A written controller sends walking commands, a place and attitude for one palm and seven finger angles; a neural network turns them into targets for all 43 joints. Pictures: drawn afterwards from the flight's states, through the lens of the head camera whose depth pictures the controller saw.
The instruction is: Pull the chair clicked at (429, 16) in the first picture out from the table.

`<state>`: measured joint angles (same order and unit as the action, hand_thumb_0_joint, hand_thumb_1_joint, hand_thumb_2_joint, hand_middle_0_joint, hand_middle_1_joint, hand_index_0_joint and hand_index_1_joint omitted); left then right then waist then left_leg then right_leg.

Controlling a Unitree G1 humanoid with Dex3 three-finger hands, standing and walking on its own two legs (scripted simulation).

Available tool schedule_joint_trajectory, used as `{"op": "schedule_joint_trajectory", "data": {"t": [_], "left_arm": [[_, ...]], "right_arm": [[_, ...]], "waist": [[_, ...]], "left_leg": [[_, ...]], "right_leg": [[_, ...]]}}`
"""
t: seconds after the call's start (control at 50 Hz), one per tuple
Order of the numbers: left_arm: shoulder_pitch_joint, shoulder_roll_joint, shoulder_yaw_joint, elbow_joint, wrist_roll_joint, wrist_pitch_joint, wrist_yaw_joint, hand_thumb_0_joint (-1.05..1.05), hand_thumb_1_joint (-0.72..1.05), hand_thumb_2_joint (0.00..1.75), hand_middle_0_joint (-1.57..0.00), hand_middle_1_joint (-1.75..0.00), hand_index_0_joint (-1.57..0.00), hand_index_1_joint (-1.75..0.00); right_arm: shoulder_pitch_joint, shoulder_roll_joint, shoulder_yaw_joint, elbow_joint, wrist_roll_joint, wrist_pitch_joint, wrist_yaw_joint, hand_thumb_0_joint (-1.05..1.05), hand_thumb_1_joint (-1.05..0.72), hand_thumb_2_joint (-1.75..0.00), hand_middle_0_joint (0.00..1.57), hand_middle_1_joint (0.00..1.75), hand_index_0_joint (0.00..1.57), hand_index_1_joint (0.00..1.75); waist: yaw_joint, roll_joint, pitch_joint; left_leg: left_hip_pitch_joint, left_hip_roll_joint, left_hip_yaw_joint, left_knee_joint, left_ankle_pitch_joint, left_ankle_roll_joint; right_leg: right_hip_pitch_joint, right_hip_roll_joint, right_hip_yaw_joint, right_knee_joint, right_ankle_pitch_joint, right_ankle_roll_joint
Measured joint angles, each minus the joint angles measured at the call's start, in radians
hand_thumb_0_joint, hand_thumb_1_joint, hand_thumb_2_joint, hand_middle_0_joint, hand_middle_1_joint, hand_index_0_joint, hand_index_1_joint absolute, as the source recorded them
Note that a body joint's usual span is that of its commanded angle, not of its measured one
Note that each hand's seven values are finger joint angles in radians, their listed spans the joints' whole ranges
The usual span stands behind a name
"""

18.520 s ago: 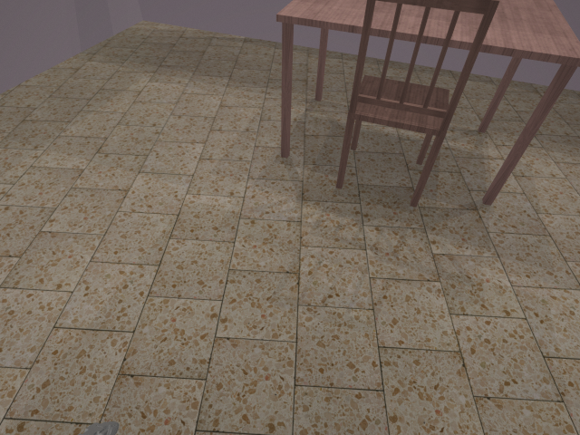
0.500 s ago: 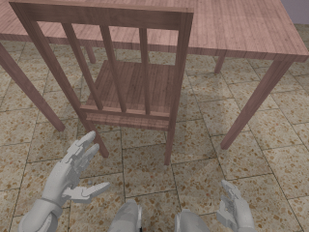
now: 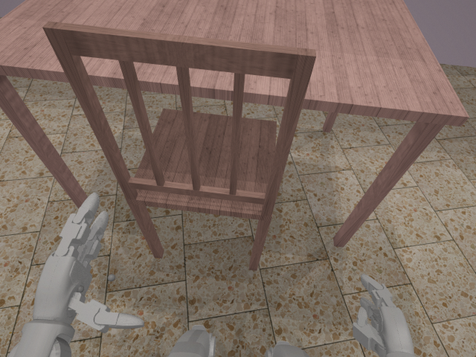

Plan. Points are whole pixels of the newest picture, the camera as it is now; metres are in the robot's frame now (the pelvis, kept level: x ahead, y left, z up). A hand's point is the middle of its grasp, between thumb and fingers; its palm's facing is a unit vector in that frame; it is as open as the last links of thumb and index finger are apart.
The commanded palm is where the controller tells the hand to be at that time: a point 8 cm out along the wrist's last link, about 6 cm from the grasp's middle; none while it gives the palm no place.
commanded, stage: raise the hand toward the chair's back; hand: left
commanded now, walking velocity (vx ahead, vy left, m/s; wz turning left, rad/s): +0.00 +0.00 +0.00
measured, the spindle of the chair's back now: (191, 140) +0.53 +0.13 +0.02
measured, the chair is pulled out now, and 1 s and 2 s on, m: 0.00 0.00 0.00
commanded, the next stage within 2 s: aim the fingers beside a spindle in 0.84 s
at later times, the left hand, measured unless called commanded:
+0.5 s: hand (111, 269) +0.24 +0.20 +0.04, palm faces -0.09 -0.99 -0.04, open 16.9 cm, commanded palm +0.22 +0.26 +0.05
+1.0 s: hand (114, 266) +0.24 +0.20 +0.05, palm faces -0.04 -1.00 -0.06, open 16.9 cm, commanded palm +0.23 +0.25 +0.05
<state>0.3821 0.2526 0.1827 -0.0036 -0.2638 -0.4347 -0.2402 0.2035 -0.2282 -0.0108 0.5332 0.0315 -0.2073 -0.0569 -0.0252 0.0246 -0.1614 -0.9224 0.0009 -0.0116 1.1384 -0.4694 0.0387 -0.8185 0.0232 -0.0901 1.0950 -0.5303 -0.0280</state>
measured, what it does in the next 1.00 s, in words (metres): stands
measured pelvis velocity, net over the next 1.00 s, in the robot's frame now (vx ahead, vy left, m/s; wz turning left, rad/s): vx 0.00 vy -0.01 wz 0.01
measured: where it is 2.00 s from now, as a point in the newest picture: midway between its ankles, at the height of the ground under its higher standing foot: outside the picture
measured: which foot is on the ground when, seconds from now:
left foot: down 0.00-1.00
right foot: down 0.00-1.00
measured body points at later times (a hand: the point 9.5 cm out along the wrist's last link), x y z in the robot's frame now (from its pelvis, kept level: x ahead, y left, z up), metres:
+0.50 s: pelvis +0.00 +0.01 +0.01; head +0.06 +0.02 +0.46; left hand +0.24 +0.26 +0.05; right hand +0.16 -0.25 -0.06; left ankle +0.05 +0.09 -0.65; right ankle +0.01 -0.11 -0.65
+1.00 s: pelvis +0.00 -0.01 +0.01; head +0.06 +0.00 +0.45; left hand +0.24 +0.25 +0.05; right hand +0.18 -0.25 -0.07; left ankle +0.05 +0.09 -0.65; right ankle +0.01 -0.11 -0.65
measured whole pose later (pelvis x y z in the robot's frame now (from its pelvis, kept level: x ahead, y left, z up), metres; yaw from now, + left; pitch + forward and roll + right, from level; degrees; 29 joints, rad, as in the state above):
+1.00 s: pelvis +0.00 -0.01 +0.01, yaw +0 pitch +14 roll -3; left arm 0.27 0.28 0.23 0.15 -0.29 -0.40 -0.34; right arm 0.24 -0.25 0.02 0.55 0.03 -0.20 -0.05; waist -0.03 0.04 -0.14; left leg -0.89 0.00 -0.02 1.10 -0.46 0.03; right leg -0.78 0.03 -0.10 1.06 -0.52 -0.04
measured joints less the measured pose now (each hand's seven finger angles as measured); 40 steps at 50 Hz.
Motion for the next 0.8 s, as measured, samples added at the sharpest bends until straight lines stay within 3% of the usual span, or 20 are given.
{"op": "schedule_joint_trajectory", "data": {"t": [0.16, 0.32, 0.48, 0.64, 0.8], "left_arm": [[-0.038, 0.023, -0.025, 0.074, 0.01, 0.092, -0.076, -0.01, -0.47, 0.31, -0.06, -0.08, -0.06, -0.09], [-0.084, 0.038, 0.036, 0.065, -0.011, 0.029, -0.064, -0.01, -0.49, 0.3, -0.06, -0.08, -0.06, -0.08], [-0.098, 0.046, 0.033, 0.129, -0.029, 0.112, -0.121, -0.01, -0.5, 0.3, -0.06, -0.08, -0.06, -0.08], [-0.092, 0.033, 0.045, 0.108, -0.023, 0.023, -0.072, -0.01, -0.5, 0.3, -0.06, -0.08, -0.06, -0.08], [-0.082, 0.036, 0.027, 0.123, -0.023, 0.066, -0.1, -0.01, -0.5, 0.3, -0.06, -0.08, -0.06, -0.08]], "right_arm": [[0.002, 0.002, 0.046, -0.038, 0.003, 0.02, 0.004, 0.01, -0.9, -0.89, 0.2, 0.3, 0.2, 0.3], [0.037, -0.008, 0.044, -0.001, -0.004, 0.018, 0.003, 0.01, -0.9, -0.89, 0.21, 0.3, 0.2, 0.3], [0.062, -0.028, 0.031, 0.01, 0.008, 0.022, -0.001, 0.01, -0.9, -0.89, 0.21, 0.3, 0.2, 0.3], [0.065, -0.03, 0.015, 0.02, -0.002, 0.007, 0.007, 0.01, -0.9, -0.89, 0.2, 0.3, 0.2, 0.3], [0.046, -0.023, 0.022, 0.01, 0.004, 0.011, 0.009, 0.01, -0.9, -0.89, 0.2, 0.3, 0.2, 0.3]], "waist": [[0.013, 0.01, 0.018], [0.008, 0.008, 0.021], [-0.013, 0.013, 0.024], [-0.019, 0.001, 0.018], [-0.014, 0.013, 0.022]], "left_leg": [[0.019, -0.005, -0.002, -0.013, 0.005, 0.008], [0.025, -0.006, -0.006, -0.022, 0.009, 0.007], [0.042, 0.0, 0.004, -0.048, 0.017, 0.009], [0.038, 0.001, 0.002, -0.043, 0.014, 0.003], [0.044, 0.004, 0.0, -0.047, 0.015, -0.002]], "right_leg": [[0.024, -0.003, -0.002, -0.022, 0.008, 0.007], [0.034, -0.004, -0.006, -0.035, 0.013, 0.008], [0.044, 0.001, 0.006, -0.058, 0.025, 0.009], [0.038, 0.003, 0.004, -0.049, 0.02, 0.004], [0.043, 0.006, 0.003, -0.051, 0.02, -0.001]]}}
